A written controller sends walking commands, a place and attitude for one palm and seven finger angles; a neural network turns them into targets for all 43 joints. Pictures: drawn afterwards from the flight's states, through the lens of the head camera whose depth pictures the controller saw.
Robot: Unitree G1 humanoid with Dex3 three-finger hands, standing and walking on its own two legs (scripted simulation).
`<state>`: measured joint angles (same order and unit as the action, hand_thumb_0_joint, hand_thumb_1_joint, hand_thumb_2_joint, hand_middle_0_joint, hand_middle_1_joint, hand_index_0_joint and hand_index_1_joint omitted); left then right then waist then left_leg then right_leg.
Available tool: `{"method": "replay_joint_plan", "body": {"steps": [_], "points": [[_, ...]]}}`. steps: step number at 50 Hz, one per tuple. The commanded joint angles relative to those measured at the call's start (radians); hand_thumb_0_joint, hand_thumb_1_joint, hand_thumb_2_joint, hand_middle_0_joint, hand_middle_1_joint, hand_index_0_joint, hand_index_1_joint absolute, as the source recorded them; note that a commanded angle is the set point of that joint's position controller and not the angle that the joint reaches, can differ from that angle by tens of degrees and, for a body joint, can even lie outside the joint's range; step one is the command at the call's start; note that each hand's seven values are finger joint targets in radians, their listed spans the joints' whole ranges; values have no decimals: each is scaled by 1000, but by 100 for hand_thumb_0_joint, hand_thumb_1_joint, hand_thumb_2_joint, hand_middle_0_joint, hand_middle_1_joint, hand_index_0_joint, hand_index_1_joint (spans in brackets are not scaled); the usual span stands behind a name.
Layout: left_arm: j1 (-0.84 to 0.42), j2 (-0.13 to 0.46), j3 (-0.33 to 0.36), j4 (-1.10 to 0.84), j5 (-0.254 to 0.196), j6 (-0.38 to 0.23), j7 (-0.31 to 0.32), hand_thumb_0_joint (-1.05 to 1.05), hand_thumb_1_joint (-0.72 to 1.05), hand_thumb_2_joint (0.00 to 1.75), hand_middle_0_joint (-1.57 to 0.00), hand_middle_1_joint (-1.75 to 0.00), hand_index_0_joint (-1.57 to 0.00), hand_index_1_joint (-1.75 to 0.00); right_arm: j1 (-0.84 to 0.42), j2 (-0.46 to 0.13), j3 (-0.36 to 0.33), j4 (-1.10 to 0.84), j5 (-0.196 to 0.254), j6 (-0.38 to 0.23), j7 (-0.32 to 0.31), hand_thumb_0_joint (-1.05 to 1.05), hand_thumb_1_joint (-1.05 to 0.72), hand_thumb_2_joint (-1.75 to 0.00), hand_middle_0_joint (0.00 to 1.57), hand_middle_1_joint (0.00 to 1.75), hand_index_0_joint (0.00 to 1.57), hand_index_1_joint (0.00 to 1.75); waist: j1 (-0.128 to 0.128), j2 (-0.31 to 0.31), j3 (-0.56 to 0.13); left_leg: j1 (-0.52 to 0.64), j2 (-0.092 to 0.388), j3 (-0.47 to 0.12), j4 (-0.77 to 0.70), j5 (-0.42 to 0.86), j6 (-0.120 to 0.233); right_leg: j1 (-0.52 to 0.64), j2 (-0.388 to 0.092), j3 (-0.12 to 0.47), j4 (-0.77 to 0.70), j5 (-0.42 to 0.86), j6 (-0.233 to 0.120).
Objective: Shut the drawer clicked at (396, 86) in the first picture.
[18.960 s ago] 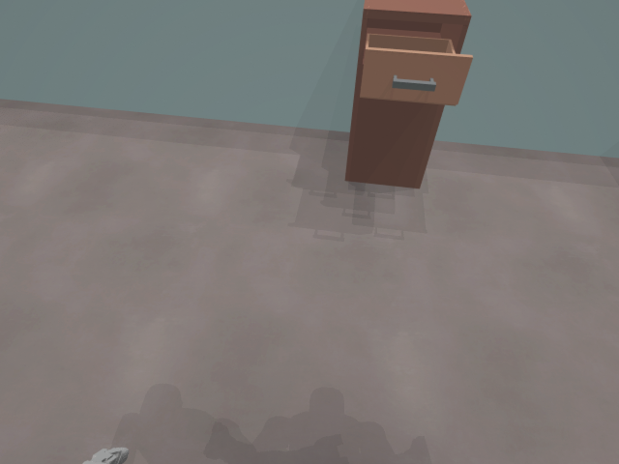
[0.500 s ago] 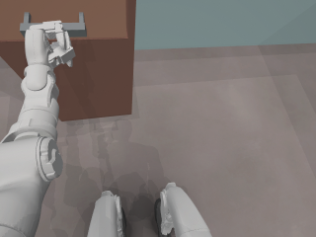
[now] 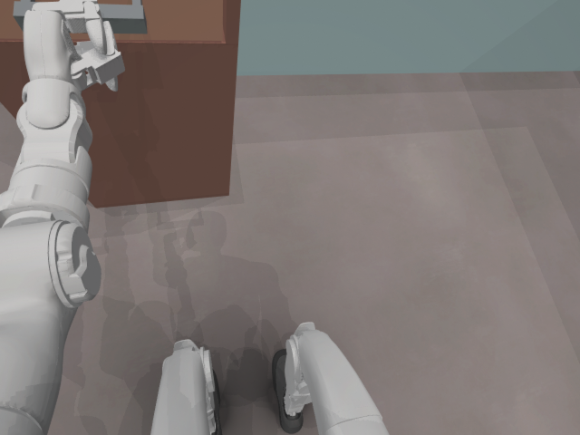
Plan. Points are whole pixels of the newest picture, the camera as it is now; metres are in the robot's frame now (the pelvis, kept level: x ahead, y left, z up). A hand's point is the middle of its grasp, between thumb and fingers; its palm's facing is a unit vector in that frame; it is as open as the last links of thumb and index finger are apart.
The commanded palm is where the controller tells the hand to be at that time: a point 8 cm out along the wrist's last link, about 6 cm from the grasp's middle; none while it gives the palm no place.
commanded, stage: pull the fist back off the drawer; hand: left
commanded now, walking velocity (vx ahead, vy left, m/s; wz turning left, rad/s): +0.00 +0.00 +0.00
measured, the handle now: (84, 5) +0.65 +0.18 +0.06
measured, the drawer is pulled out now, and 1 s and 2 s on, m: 0.00 0.00 0.00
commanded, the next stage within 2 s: draw the hand back to the body in 0.40 s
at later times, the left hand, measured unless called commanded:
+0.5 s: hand (109, 66) +0.56 +0.15 +0.07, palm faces +0.07 -1.00 -0.02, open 3.2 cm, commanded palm +0.52 +0.19 +0.07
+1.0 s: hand (21, 124) +0.41 +0.18 +0.16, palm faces +0.03 -1.00 -0.05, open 3.2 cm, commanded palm +0.38 +0.23 +0.18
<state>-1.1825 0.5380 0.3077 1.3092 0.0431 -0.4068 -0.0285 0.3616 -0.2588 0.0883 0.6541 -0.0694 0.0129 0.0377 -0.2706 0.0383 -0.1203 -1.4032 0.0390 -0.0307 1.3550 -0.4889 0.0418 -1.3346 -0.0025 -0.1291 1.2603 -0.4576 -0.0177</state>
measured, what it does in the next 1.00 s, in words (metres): rises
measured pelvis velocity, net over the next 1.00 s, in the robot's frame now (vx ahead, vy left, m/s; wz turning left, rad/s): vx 0.08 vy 0.00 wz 0.03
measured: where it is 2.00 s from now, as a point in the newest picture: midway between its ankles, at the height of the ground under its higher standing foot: (249, 414)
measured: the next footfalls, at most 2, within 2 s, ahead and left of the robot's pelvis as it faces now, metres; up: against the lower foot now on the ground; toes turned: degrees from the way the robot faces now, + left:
none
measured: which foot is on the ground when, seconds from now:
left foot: down 0.00-1.00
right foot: down 0.00-1.00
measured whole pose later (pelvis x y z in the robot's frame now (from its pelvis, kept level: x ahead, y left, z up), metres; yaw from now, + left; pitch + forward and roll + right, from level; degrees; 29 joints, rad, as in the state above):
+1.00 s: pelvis +0.08 +0.00 +0.10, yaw +2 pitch +13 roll -2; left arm -0.13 0.25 0.15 0.32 -0.20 -0.29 -0.13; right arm 0.24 -0.25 0.02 0.52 0.05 0.02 0.00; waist -0.04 0.04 -0.13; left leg -0.68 0.02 0.02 0.92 -0.47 0.03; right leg -0.64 0.01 -0.07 0.85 -0.44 -0.01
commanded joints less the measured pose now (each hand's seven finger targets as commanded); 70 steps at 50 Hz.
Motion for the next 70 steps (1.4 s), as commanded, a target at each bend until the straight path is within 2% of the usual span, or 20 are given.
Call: {"method": "replay_joint_plan", "body": {"steps": [1, 7, 9, 11, 14, 18, 21, 25, 28, 30, 33, 36, 41, 46, 50, 51, 52, 54, 59, 70], "points": [[-581, 150, 14, -283, -20, -62, 25, 0, 90, 90, -140, -160, -140, -160, 196, -213, -80, -31, -4, -8, -9, 0, -90, -90, 20, 30, 20, 30, -56, 236, -556, 522, -4, -119, -203, 17, -7, 150, 39, 82, -173, 3, -11], [-397, 173, 75, -344, -50, -78, 1, 0, 90, 90, -140, -160, -140, -160, 192, -202, -88, -60, 7, 8, -1, 0, -90, -90, 20, 30, 20, 30, 13, 193, -619, 546, -5, -82, -205, 155, -9, 282, 45, 89, -185, 70, -13], [-338, 104, 35, -370, -59, -81, -7, 0, 90, 90, -140, -160, -140, -160, 180, -194, -93, -64, 12, 16, 6, 0, -90, -90, 20, 30, 20, 30, 22, 201, -598, 586, -2, -81, -219, 174, -15, 266, 46, 81, -191, 82, -13], [-260, 120, 61, -383, -61, -85, -1, 0, 90, 90, -140, -160, -140, -160, 177, -193, -96, -72, 13, 24, 8, 0, -90, -90, 20, 30, 20, 30, 42, 175, -580, 584, 0, -73, -230, 197, -16, 301, 47, 80, -197, 98, -12], [-151, 71, 50, -415, -72, -91, 2, 0, 90, 90, -140, -160, -140, -160, 169, -183, -103, -89, 18, 36, 13, 0, -90, -90, 20, 30, 20, 30, 64, 149, -579, 605, -1, -58, -241, 258, -18, 341, 48, 78, -202, 146, -11], [-113, 25, 33, -456, -88, -107, 7, 0, 90, 90, -140, -160, -140, -160, 161, -172, -111, -88, 24, 45, 14, 0, -90, -90, 20, 30, 20, 30, 59, 96, -538, 594, -6, -37, -242, 300, -14, 389, 49, 86, -214, 214, -5], [-86, 41, 57, -476, -89, -131, 12, 0, 90, 90, -140, -160, -140, -160, 157, -166, -118, -85, 24, 50, 11, 0, -90, -90, 20, 30, 20, 30, 70, 61, -535, 573, -13, -21, -236, 325, -12, 443, 48, 97, -213, 266, -3], [-72, -2, 24, -472, -86, -158, -3, 0, 90, 90, -140, -160, -140, -160, 152, -161, -124, -75, 20, 58, 11, 0, -90, -90, 20, 30, 20, 30, 66, 95, -525, 628, -13, -19, -227, 391, -18, 414, 46, 93, -203, 311, -4], [121, 54, 70, -661, -118, -154, -31, 0, 90, 90, -140, -160, -140, -160, 136, -163, -132, -130, 36, 70, 11, 0, -90, -90, 20, 30, 20, 30, 153, 162, -704, 794, -13, -11, -270, 587, -31, 563, 46, 98, -218, 454, -12], [284, 12, 34, -820, -155, -120, -56, 0, 90, 90, -140, -160, -140, -160, 115, -149, -136, -168, 57, 72, 12, 0, -90, -90, 20, 30, 20, 30, 189, 179, -759, 887, -10, -4, -307, 714, -35, 663, 48, 97, -256, 552, -9], [482, -96, -46, -972, -211, -38, -84, 0, 90, 90, -140, -160, -140, -160, 87, -134, -138, -201, 89, 65, 8, 0, -90, -90, 20, 30, 20, 30, 185, 112, -664, 927, -4, 5, -367, 768, -25, 734, 53, 83, -326, 626, 1], [599, -104, -48, -1053, -246, 16, -70, 0, 90, 90, -140, -160, -140, -160, 57, -137, -138, -206, 104, 50, -11, 0, -90, -90, 20, 30, 20, 30, 178, -21, -507, 842, -8, 18, -428, 632, -11, 816, 49, 81, -380, 619, 12], [699, -156, -90, -1096, -242, 26, -46, 0, 90, 90, -140, -160, -140, -160, 13, -131, -130, -200, 105, 17, -28, 0, -90, -90, 20, 30, 20, 30, 176, 9, -319, 876, -16, 23, -493, 522, -18, 778, 47, 71, -436, 491, 7], [754, -164, -139, -1228, -242, 31, -100, 0, 90, 90, -140, -160, -140, -160, -50, -124, -124, -226, 111, -18, -41, 0, -90, -90, 20, 30, 20, 30, 198, 106, -328, 999, -12, 4, -541, 554, -29, 802, 37, 69, -467, 449, -3], [837, -133, -100, -1275, -274, 77, -117, 0, 90, 90, -140, -160, -140, -160, -109, -124, -113, -256, 118, -42, -55, 0, -90, -90, 20, 30, 20, 30, 220, 40, -276, 985, -16, 0, -596, 447, -25, 863, 36, 63, -507, 400, -4], [874, -37, -126, -1346, -157, 127, -22, 0, 90, 90, -140, -160, -140, -160, -176, -109, -119, -284, 120, -18, -76, 0, -90, -90, 20, 30, 20, 30, 267, 30, -304, 1041, -22, 16, -658, 408, -19, 940, 10, 117, -571, 365, -19], [914, -61, -125, -1386, -153, 161, 28, 0, 90, 90, -140, -160, -140, -160, -184, -100, -113, -301, 117, -16, -90, 0, -90, -90, 20, 30, 20, 30, 252, 21, -251, 1049, -21, 16, -685, 378, -17, 949, 10, 111, -598, 351, -18], [1024, -101, -150, -1410, -141, 211, 68, 0, 90, 90, -140, -160, -140, -160, -206, -90, -99, -311, 118, -13, -103, 0, -90, -90, 20, 30, 20, 30, 264, 21, -193, 1051, -17, 19, -726, 352, -18, 982, 1, 109, -625, 334, -16], [1105, -74, -117, -1501, -125, 279, 123, 0, 90, 90, -140, -160, -140, -160, -251, -83, -81, -297, 114, -12, -128, 0, -90, -90, 20, 30, 20, 30, 269, -32, -85, 1113, -16, 31, -806, 348, -9, 1070, -1, 112, -722, 352, -11], [1336, -69, -68, -1762, -119, 300, 141, 0, 90, 90, -140, -160, -140, -160, -288, -75, -74, -250, 91, -94, -121, 0, -90, -90, 20, 30, 20, 30, 297, 26, 8, 1276, -18, 33, -936, 418, -11, 1194, -2, 107, -863, 400, -12]]}}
